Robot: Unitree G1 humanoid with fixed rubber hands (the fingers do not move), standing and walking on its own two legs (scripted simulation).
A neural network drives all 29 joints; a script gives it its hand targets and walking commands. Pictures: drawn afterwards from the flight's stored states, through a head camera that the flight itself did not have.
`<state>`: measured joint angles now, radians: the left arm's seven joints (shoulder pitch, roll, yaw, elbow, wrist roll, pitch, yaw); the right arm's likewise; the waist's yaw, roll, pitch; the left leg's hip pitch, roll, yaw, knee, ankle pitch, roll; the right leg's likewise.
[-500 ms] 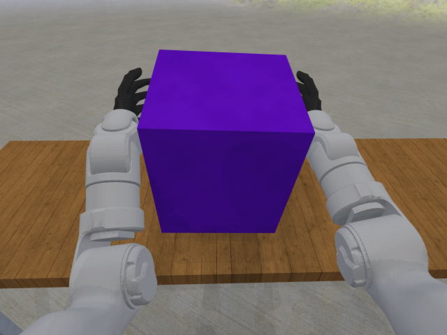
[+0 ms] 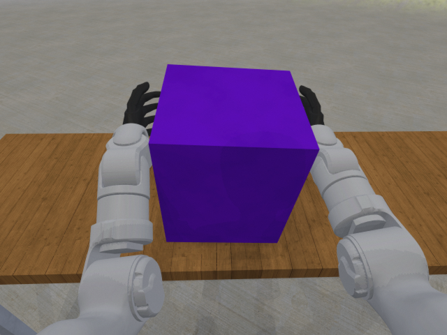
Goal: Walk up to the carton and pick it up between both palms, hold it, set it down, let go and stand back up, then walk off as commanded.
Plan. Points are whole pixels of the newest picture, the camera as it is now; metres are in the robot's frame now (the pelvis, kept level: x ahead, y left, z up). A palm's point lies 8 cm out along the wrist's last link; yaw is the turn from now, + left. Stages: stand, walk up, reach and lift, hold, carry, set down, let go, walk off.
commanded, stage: set down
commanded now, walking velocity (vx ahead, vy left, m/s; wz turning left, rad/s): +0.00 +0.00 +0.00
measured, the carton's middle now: (225, 159) +0.38 +0.00 +0.17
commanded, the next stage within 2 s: none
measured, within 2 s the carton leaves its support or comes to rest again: rests again in 1.50 s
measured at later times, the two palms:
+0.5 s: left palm (147, 143) +0.39 +0.14 +0.19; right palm (312, 144) +0.40 -0.16 +0.18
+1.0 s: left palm (152, 156) +0.39 +0.13 +0.17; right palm (312, 155) +0.40 -0.17 +0.15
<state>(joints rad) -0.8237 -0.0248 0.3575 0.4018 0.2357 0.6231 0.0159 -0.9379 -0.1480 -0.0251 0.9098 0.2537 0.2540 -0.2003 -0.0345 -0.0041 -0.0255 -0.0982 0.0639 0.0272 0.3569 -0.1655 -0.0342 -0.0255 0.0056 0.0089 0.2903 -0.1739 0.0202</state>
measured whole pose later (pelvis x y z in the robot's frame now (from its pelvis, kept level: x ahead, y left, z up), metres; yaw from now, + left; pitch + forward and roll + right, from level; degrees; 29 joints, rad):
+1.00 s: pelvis +0.00 +0.00 +0.00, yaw +0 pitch -5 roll -1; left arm -0.71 -0.12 0.36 0.40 0.26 0.53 0.07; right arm -0.83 -0.14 -0.07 0.93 0.15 0.16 -0.13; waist -0.03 0.00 0.01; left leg -0.10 0.06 0.03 0.35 -0.16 -0.03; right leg -0.03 0.01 0.01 0.29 -0.18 0.02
